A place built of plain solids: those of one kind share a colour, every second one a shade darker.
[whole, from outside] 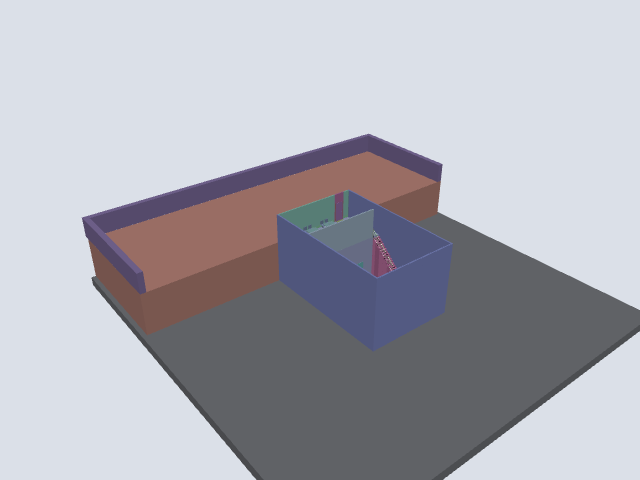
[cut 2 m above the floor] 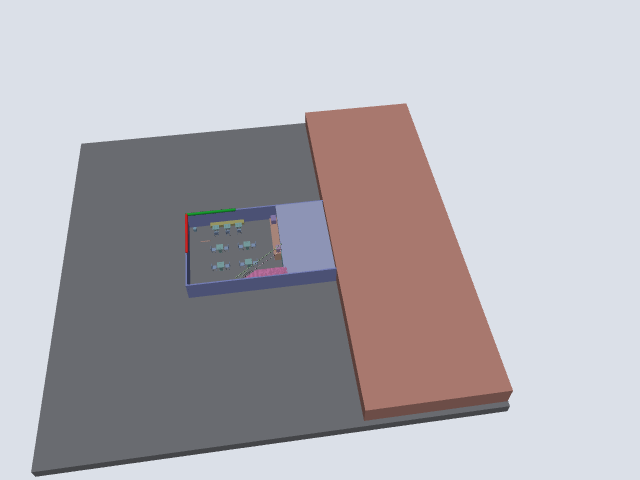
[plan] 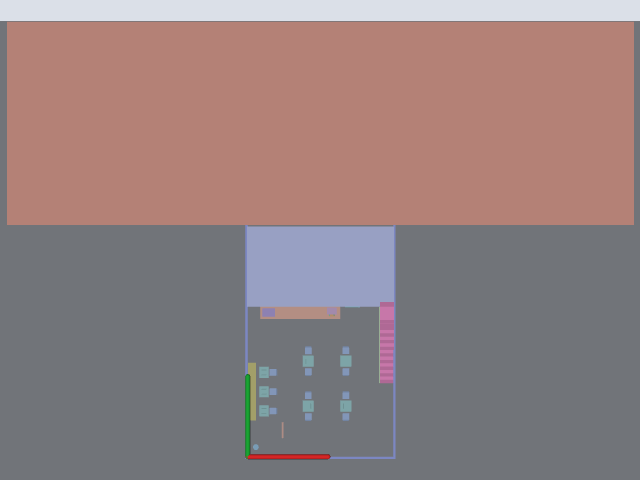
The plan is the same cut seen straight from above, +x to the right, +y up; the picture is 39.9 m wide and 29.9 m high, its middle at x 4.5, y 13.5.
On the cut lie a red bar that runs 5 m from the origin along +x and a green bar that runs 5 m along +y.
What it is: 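A cafe in the deep cellar of an old town house, fitted out in the 2010s to 2020s; 9.1 x 14.3 m; the hall a cellar under a ceiling 2.84 m high; over the flight a stairwell up to the entrance level's ceiling, 7.77 m over the hall's floor; the entrance level at street height, 4.57 m over the hall's floor, over the rear 5.0 m, with the street door 0.95 x 2.15 m and a glazed street front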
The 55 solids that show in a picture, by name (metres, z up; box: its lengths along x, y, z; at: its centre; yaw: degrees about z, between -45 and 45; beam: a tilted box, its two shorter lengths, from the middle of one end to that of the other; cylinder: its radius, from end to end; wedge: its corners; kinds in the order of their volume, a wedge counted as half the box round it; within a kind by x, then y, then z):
{
 "street_ground_1": {"box": [39.06, 12.65, 4.62], "at": [4.53, 20.77, 2.26]},
 "upper_1": {"box": [9.16, 5.0, 4.62], "at": [4.53, 11.84, 2.26]},
 "street_hedge_1": {"box": [0.6, 12.65, 2.2], "at": [-14.7, 20.77, 5.67]},
 "street_hedge_2": {"box": [39.06, 0.6, 2.2], "at": [4.53, 27.39, 5.67]},
 "street_hedge_3": {"box": [0.6, 12.65, 2.2], "at": [23.76, 20.77, 5.67]},
 "wall_1": {"box": [0.15, 14.59, 7.82], "at": [-0.07, 7.14, 3.86]},
 "wall_2": {"box": [4.64, 0.15, 7.82], "at": [2.17, -0.07, 3.86]},
 "wall_3": {"box": [1.5, 0.15, 7.82], "at": [4.94, -0.07, 3.86]},
 "wall_4": {"box": [3.82, 0.15, 7.82], "at": [7.3, -0.07, 3.86]},
 "wall_5": {"box": [0.15, 14.59, 7.82], "at": [9.13, 7.14, 3.86]},
 "stair_step_1": {"box": [0.88, 0.41, 0.63], "at": [8.67, 5.2, 0.27]},
 "stair_step_2": {"box": [0.88, 0.41, 1.2], "at": [8.67, 5.82, 0.55]},
 "stair_step_3": {"box": [0.88, 0.41, 1.77], "at": [8.67, 6.44, 0.83]},
 "stair_step_4": {"box": [0.88, 0.41, 2.15], "at": [8.67, 6.86, 1.02]},
 "stair_step_5": {"box": [0.88, 0.41, 2.34], "at": [8.67, 7.06, 1.12]},
 "stair_step_6": {"box": [0.88, 0.41, 2.53], "at": [8.67, 7.27, 1.21]},
 "stair_step_7": {"box": [0.88, 0.41, 2.72], "at": [8.67, 7.48, 1.31]},
 "stair_step_8": {"box": [0.88, 0.41, 2.91], "at": [8.67, 7.68, 1.4]},
 "stair_step_9": {"box": [0.88, 0.41, 3.1], "at": [8.67, 7.89, 1.5]},
 "stair_step_10": {"box": [0.88, 0.41, 3.29], "at": [8.67, 8.1, 1.59]},
 "stair_step_11": {"box": [0.88, 0.41, 3.48], "at": [8.67, 8.3, 1.69]},
 "stair_step_12": {"box": [0.88, 0.41, 3.67], "at": [8.67, 8.51, 1.78]},
 "stair_step_13": {"box": [0.88, 0.41, 3.86], "at": [8.67, 8.72, 1.88]},
 "stair_step_14": {"box": [0.88, 0.41, 4.05], "at": [8.67, 8.93, 1.97]},
 "stair_step_15": {"box": [0.88, 0.41, 4.24], "at": [8.67, 9.13, 2.07]},
 "stair_step_16": {"box": [0.88, 0.51, 4.43], "at": [8.67, 9.39, 2.16]},
 "entrance_wall_1": {"box": [8.18, 0.15, 3.25], "at": [4.09, 9.41, 6.14]},
 "window_wall_1": {"box": [7.16, 0.15, 3.2], "at": [3.58, 14.37, 6.17]},
 "window_wall_2": {"box": [0.7, 0.15, 3.2], "at": [8.71, 14.37, 6.17]},
 "counter_1": {"box": [4.94, 0.7, 1.05], "at": [3.27, 8.98, 0.47]},
 "street_door_wall_1": {"box": [1.2, 0.15, 3.2], "at": [7.76, 14.37, 6.17]},
 "bench_upholstered_1": {"box": [0.5, 3.6, 0.3], "at": [0.27, 4.05, 0.3]},
 "display_1": {"box": [0.8, 0.54, 0.55], "at": [1.3, 8.98, 1.31]},
 "meeting_table_1": {"box": [0.6, 0.7, 0.07], "at": [1.01, 2.85, 0.71]},
 "meeting_table_2": {"box": [0.6, 0.7, 0.07], "at": [1.01, 4.05, 0.71]},
 "meeting_table_3": {"box": [0.6, 0.7, 0.07], "at": [1.01, 5.25, 0.71]},
 "meeting_table_4": {"box": [0.7, 0.7, 0.07], "at": [3.77, 3.15, 0.71]},
 "meeting_table_5": {"box": [0.7, 0.7, 0.07], "at": [3.77, 5.95, 0.71]},
 "meeting_table_6": {"box": [0.7, 0.7, 0.07], "at": [6.11, 3.15, 0.71]},
 "meeting_table_7": {"box": [0.7, 0.7, 0.07], "at": [6.11, 5.95, 0.71]},
 "counter_top_1": {"box": [4.98, 0.78, 0.04], "at": [3.27, 8.96, 1.02]},
 "coffee_machine_1": {"box": [0.6, 0.45, 0.45], "at": [5.24, 9.08, 1.26]},
 "street_door_leaf_1": {"box": [0.95, 0.04, 2.15], "at": [7.76, 14.27, 5.64]},
 "side_chair_1": {"box": [0.42, 0.42, 0.04], "at": [1.56, 2.85, 0.43]},
 "side_chair_2": {"box": [0.42, 0.42, 0.04], "at": [1.56, 4.05, 0.43]},
 "side_chair_3": {"box": [0.42, 0.42, 0.04], "at": [1.56, 5.25, 0.43]},
 "side_chair_4": {"box": [0.42, 0.42, 0.04], "at": [3.77, 2.5, 0.43]},
 "side_chair_5": {"box": [0.42, 0.42, 0.04], "at": [3.77, 3.8, 0.43]},
 "side_chair_6": {"box": [0.42, 0.42, 0.04], "at": [3.77, 5.3, 0.43]},
 "side_chair_7": {"box": [0.42, 0.42, 0.04], "at": [3.77, 6.6, 0.43]},
 "side_chair_8": {"box": [0.42, 0.42, 0.04], "at": [6.11, 2.5, 0.43]},
 "side_chair_9": {"box": [0.42, 0.42, 0.04], "at": [6.11, 3.8, 0.43]},
 "side_chair_10": {"box": [0.42, 0.42, 0.04], "at": [6.11, 5.3, 0.43]},
 "side_chair_11": {"box": [0.42, 0.42, 0.04], "at": [6.11, 6.6, 0.43]},
 "stair_guard_rail_1": {"cylinder": 0.022, "from": [8.21, 4.58, 1.13], "to": [8.21, 9.34, 5.5]}
}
